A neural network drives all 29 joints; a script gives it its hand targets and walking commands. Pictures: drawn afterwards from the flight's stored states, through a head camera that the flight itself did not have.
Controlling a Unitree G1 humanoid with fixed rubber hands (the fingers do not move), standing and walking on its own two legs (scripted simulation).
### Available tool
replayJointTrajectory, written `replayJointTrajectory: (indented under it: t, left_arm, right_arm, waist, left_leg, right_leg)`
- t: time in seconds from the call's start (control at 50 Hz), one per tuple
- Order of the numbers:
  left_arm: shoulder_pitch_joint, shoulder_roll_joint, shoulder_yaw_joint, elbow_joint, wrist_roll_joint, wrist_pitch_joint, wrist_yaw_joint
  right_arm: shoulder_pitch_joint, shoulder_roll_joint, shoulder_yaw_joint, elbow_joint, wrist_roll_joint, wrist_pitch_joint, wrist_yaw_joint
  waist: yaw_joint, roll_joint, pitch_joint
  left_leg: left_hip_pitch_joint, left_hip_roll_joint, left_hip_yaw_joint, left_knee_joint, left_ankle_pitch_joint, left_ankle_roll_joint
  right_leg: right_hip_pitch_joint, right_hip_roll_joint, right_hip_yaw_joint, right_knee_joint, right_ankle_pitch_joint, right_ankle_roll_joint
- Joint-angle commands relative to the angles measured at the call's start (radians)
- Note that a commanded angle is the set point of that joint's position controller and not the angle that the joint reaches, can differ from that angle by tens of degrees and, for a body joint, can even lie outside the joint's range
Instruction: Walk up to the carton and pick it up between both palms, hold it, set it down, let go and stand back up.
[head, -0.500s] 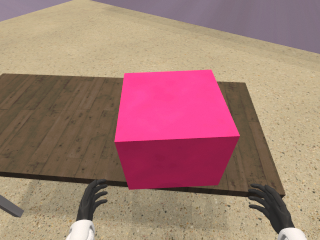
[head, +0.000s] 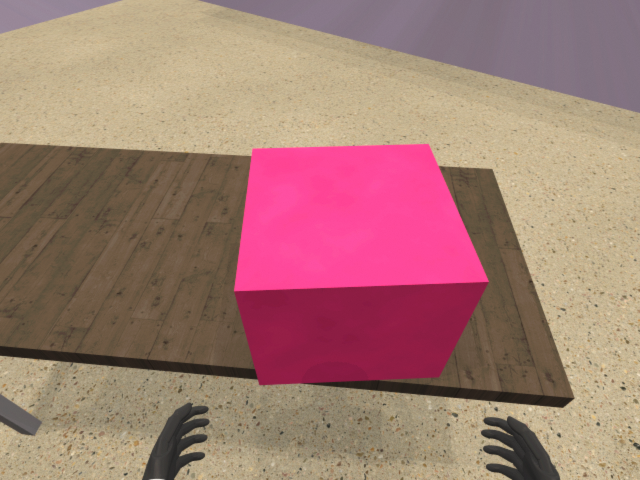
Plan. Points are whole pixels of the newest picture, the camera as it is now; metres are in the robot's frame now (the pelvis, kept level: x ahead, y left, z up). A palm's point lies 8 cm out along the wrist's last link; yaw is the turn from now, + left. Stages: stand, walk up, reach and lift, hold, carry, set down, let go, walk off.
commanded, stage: set down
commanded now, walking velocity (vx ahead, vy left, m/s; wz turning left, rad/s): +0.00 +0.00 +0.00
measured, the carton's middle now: (345, 262) +0.45 +0.01 +0.01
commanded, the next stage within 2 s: let go in 0.40 s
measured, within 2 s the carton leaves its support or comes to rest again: neither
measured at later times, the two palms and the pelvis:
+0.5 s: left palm out of the picture +0.15 +0.23 -0.09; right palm out of the picture +0.15 -0.23 -0.09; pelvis +0.00 +0.00 +0.00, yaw +1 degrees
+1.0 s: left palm out of the picture +0.14 +0.23 -0.09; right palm out of the picture +0.13 -0.23 -0.09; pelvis -0.01 +0.00 +0.00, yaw +1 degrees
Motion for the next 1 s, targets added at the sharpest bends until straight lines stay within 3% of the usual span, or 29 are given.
replayJointTrajectory:
  t: [0.0,0.04,0.06,0.12,0.14,0.16,0.18,0.2,0.22,0.28,0.3,0.32,0.36,0.38,0.46,0.5,0.54,0.7,0.92,0.94,0.98]
  left_arm:
    - [-0.146,0.089,0.018,0.012,0.031,0.030,-0.027]
    - [-0.150,0.095,0.026,-0.116,0.020,0.048,-0.013]
    - [-0.144,0.098,0.020,-0.128,0.019,0.053,-0.010]
    - [-0.119,0.110,0.031,-0.099,0.043,0.076,-0.013]
    - [-0.111,0.104,0.033,-0.113,0.042,0.076,-0.016]
    - [-0.102,0.108,0.034,-0.065,0.045,0.086,-0.026]
    - [-0.090,0.104,0.037,-0.146,0.037,0.067,-0.022]
    - [-0.089,0.095,0.025,-0.178,0.034,0.052,-0.014]
    - [-0.077,0.092,0.024,-0.100,0.048,0.069,-0.024]
    - [-0.051,0.096,0.035,-0.136,0.061,0.070,-0.029]
    - [-0.048,0.094,0.028,-0.086,0.066,0.086,-0.038]
    - [-0.046,0.086,0.028,-0.127,0.068,0.083,-0.035]
    - [-0.063,0.098,0.029,-0.078,0.064,0.102,-0.046]
    - [-0.080,0.111,0.042,-0.110,0.063,0.097,-0.043]
    - [-0.099,0.101,0.031,-0.106,0.069,0.103,-0.032]
    - [-0.094,0.097,0.024,-0.096,0.071,0.112,-0.034]
    - [-0.105,0.113,0.042,-0.099,0.074,0.120,-0.036]
    - [-0.097,0.124,0.042,-0.112,0.070,0.122,-0.039]
    - [-0.106,0.122,0.040,-0.111,0.061,0.127,-0.041]
    - [0.047,0.165,0.077,0.053,0.112,0.057,-0.042]
    - [0.037,0.174,0.076,0.083,0.104,0.018,-0.057]
  right_arm:
    - [-0.113,-0.093,-0.060,0.005,-0.070,0.004,-0.026]
    - [-0.122,-0.085,-0.071,-0.098,-0.075,0.007,-0.024]
    - [-0.103,-0.081,-0.076,-0.082,-0.080,0.009,-0.025]
    - [-0.095,-0.079,-0.073,-0.053,-0.095,0.015,-0.027]
    - [-0.106,-0.086,-0.077,-0.093,-0.097,0.005,-0.029]
    - [-0.097,-0.080,-0.077,-0.052,-0.112,0.009,-0.035]
    - [-0.092,-0.090,-0.081,-0.110,-0.100,-0.010,-0.035]
    - [-0.092,-0.107,-0.091,-0.111,-0.090,-0.027,-0.032]
    - [-0.082,-0.098,-0.083,-0.052,-0.106,-0.018,-0.037]
    - [-0.061,-0.100,-0.084,-0.046,-0.102,-0.042,-0.042]
    - [-0.068,-0.097,-0.079,-0.003,-0.108,-0.034,-0.043]
    - [-0.065,-0.107,-0.088,-0.020,-0.102,-0.038,-0.040]
    - [-0.069,-0.087,-0.073,0.007,-0.124,-0.022,-0.046]
    - [-0.075,-0.086,-0.071,-0.028,-0.120,-0.024,-0.045]
    - [-0.095,-0.081,-0.082,-0.032,-0.124,-0.022,-0.039]
    - [-0.084,-0.074,-0.089,-0.018,-0.128,-0.009,-0.042]
    - [-0.086,-0.065,-0.079,-0.019,-0.140,-0.003,-0.045]
    - [-0.072,-0.065,-0.086,-0.033,-0.148,-0.006,-0.053]
    - [-0.063,-0.064,-0.089,-0.070,-0.154,0.010,-0.056]
    - [0.016,-0.118,-0.082,0.003,-0.131,0.112,-0.088]
    - [0.051,-0.122,-0.074,-0.017,-0.131,0.167,-0.100]
  waist:
    - [-0.042,0.045,0.004]
    - [0.007,0.058,-0.042]
    - [-0.009,0.054,-0.067]
    - [-0.009,0.046,-0.079]
    - [-0.003,0.022,-0.106]
    - [-0.018,0.002,-0.099]
    - [-0.002,-0.005,-0.145]
    - [-0.008,-0.003,-0.160]
    - [-0.026,-0.007,-0.126]
    - [-0.018,0.031,-0.146]
    - [-0.031,0.032,-0.101]
    - [-0.023,0.042,-0.109]
    - [-0.033,0.014,-0.077]
    - [-0.015,0.007,-0.094]
    - [-0.013,0.046,-0.077]
    - [-0.022,0.037,-0.052]
    - [-0.011,0.029,-0.072]
    - [-0.023,0.016,-0.088]
    - [-0.015,0.005,-0.083]
    - [-0.001,0.077,-0.187]
    - [-0.027,0.022,-0.187]
  left_leg:
    - [0.042,0.005,-0.008,-0.007,0.137,-0.036]
    - [0.038,0.023,-0.009,-0.021,0.107,-0.029]
    - [0.046,0.022,-0.013,-0.011,0.132,-0.027]
    - [0.070,0.020,-0.008,0.012,0.198,-0.031]
    - [0.072,0.020,-0.008,0.016,0.213,-0.029]
    - [0.075,0.014,-0.008,0.023,0.220,-0.031]
    - [0.082,0.015,-0.009,0.030,0.263,-0.031]
    - [0.090,0.017,-0.017,0.043,0.309,-0.040]
    - [0.101,0.012,-0.013,0.046,0.296,-0.040]
    - [0.124,0.014,-0.013,0.057,0.361,-0.049]
    - [0.126,0.014,-0.014,0.050,0.344,-0.050]
    - [0.139,0.019,-0.019,0.052,0.371,-0.055]
    - [0.123,0.015,-0.005,0.039,0.297,-0.041]
    - [0.112,0.014,-0.003,0.036,0.290,-0.036]
    - [0.096,0.016,0.001,0.032,0.245,-0.038]
    - [0.083,0.018,0.001,0.023,0.209,-0.034]
    - [0.072,0.010,0.012,0.028,0.208,-0.031]
    - [0.044,0.005,0.011,0.028,0.191,-0.029]
    - [0.034,0.005,0.016,0.031,0.151,-0.026]
    - [-0.017,0.101,-0.090,0.121,0.283,0.003]
    - [0.004,0.127,-0.114,0.120,0.278,0.016]
  right_leg:
    - [-0.076,-0.056,0.028,-0.071,0.083,-0.001]
    - [-0.081,-0.044,0.000,-0.055,0.006,-0.013]
    - [-0.068,-0.041,-0.002,-0.047,0.037,-0.010]
    - [-0.053,-0.039,-0.001,-0.039,0.101,-0.006]
    - [-0.038,-0.033,-0.010,-0.033,0.121,0.000]
    - [-0.037,-0.033,-0.009,-0.032,0.149,0.010]
    - [-0.018,-0.027,-0.021,-0.020,0.190,0.013]
    - [-0.018,-0.017,-0.028,-0.009,0.226,0.015]
    - [-0.024,-0.022,-0.022,-0.019,0.231,0.016]
    - [-0.017,-0.018,-0.028,-0.009,0.285,0.012]
    - [-0.027,-0.016,-0.029,-0.022,0.254,0.007]
    - [-0.030,-0.011,-0.038,-0.023,0.251,0.002]
    - [-0.039,-0.020,-0.031,-0.036,0.194,0.005]
    - [-0.029,-0.021,-0.029,-0.031,0.203,0.010]
    - [-0.049,-0.025,-0.030,-0.022,0.158,0.000]
    - [-0.046,-0.027,-0.028,-0.023,0.135,-0.001]
    - [-0.028,-0.033,-0.017,-0.020,0.155,0.005]
    - [-0.006,-0.043,-0.010,-0.002,0.208,0.019]
    - [-0.022,-0.049,-0.008,-0.003,0.157,0.017]
    - [-0.011,-0.124,0.073,0.064,0.259,0.005]
    - [0.009,-0.150,0.095,0.074,0.303,0.010]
